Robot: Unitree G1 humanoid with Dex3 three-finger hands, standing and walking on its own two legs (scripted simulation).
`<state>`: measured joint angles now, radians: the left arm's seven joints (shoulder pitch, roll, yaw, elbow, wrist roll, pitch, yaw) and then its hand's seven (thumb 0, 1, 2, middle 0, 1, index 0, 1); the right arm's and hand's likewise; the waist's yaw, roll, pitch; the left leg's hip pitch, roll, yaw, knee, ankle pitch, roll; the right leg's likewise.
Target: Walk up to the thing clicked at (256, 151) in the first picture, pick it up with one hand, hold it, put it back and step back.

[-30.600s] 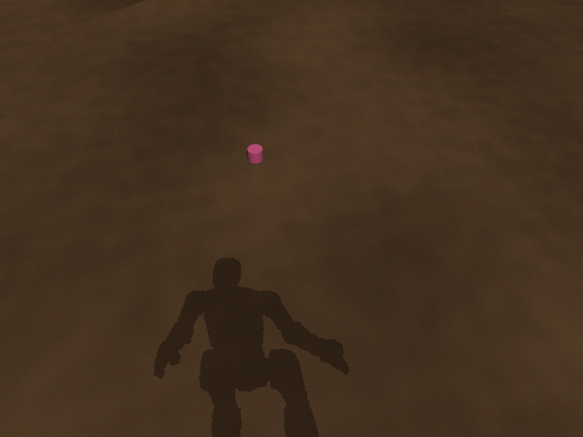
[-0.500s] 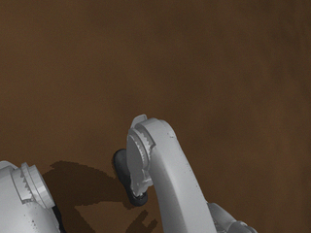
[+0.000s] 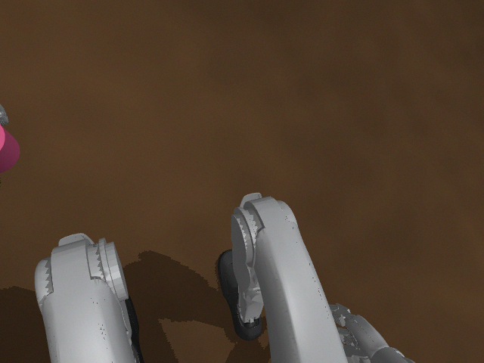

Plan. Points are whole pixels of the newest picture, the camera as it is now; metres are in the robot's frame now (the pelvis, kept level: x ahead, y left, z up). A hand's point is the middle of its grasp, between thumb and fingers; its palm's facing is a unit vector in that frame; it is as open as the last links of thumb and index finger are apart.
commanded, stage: settle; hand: left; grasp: from above
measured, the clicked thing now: out of the picture +0.48 +0.31 -0.19
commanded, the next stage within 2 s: lift in 0.18 s
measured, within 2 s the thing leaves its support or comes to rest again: neither
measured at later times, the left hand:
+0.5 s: hand out of the picture +0.46 +0.31 -0.11, palm faces -0.46 -0.08 -0.89, open 10.4 cm
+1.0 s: hand out of the picture +0.40 +0.31 +0.03, palm faces -0.42 -0.10 -0.90, open 10.4 cm
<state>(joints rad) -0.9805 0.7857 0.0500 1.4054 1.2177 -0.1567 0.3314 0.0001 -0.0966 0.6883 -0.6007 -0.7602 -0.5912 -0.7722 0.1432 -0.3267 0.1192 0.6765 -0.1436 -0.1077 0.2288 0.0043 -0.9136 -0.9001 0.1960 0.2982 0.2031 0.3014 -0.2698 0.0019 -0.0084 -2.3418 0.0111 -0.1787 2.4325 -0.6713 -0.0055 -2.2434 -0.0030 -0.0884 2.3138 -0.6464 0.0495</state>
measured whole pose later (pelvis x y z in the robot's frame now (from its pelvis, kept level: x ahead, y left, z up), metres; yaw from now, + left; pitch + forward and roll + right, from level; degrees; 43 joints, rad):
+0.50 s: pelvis +0.00 +0.00 +0.03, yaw +2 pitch +34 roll -8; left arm -0.95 0.74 0.06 1.27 1.18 -0.15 0.21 0.00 -0.10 0.69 -0.60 -0.76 -0.59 -0.77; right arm 0.22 -0.31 0.06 0.69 -0.10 -0.01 0.15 0.01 -0.92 -0.90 0.20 0.30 0.20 0.30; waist -0.25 0.04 -0.05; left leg -2.29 0.01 -0.14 2.33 -0.65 0.00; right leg -2.20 -0.02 -0.06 2.24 -0.63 0.04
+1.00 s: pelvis +0.00 +0.00 +0.13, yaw +6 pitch +33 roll -6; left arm -0.64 0.60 -0.03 0.86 1.05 -0.09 0.08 0.00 -0.07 0.67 -0.56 -0.79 -0.57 -0.79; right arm 0.16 -0.28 -0.01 0.64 -0.01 0.04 0.07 0.01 -0.92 -0.90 0.20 0.30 0.21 0.30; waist -0.12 0.06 -0.17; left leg -1.95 0.02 -0.08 2.00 -0.63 0.01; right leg -1.89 -0.03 -0.03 1.93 -0.62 0.05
